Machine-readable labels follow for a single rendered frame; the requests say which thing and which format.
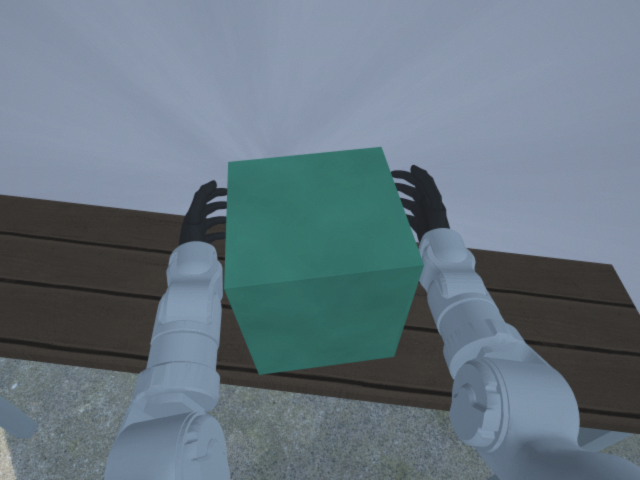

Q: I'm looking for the robot right forearm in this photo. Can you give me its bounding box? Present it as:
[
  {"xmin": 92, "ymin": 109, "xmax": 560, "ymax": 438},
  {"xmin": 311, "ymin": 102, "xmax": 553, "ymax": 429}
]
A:
[{"xmin": 419, "ymin": 228, "xmax": 580, "ymax": 434}]

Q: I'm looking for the robot left forearm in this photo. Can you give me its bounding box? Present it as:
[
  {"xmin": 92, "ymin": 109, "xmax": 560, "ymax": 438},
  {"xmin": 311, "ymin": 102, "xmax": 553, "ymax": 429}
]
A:
[{"xmin": 104, "ymin": 241, "xmax": 223, "ymax": 480}]

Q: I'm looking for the robot left hand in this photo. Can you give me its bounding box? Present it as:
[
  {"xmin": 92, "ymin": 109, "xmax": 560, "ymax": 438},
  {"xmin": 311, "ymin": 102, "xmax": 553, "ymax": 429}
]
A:
[{"xmin": 179, "ymin": 180, "xmax": 227, "ymax": 246}]

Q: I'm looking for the carton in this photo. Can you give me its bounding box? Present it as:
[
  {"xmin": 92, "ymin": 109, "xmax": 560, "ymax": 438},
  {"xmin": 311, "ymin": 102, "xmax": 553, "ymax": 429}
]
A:
[{"xmin": 224, "ymin": 147, "xmax": 424, "ymax": 375}]

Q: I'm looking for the left robot upper arm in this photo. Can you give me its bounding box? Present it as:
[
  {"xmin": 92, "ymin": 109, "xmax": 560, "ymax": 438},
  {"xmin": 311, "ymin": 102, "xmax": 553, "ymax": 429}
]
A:
[{"xmin": 106, "ymin": 411, "xmax": 230, "ymax": 480}]

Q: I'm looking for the robot right hand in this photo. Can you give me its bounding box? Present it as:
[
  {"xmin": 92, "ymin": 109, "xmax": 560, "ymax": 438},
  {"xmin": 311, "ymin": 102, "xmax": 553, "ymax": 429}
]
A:
[{"xmin": 391, "ymin": 165, "xmax": 450, "ymax": 243}]

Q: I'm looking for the table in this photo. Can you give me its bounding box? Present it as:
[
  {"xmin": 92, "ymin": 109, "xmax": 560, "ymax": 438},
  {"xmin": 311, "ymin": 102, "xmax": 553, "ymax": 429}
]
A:
[{"xmin": 0, "ymin": 195, "xmax": 640, "ymax": 480}]

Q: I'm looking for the right robot upper arm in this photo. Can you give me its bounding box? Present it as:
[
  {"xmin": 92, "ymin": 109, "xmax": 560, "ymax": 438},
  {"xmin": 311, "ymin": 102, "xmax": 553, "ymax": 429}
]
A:
[{"xmin": 449, "ymin": 357, "xmax": 640, "ymax": 480}]

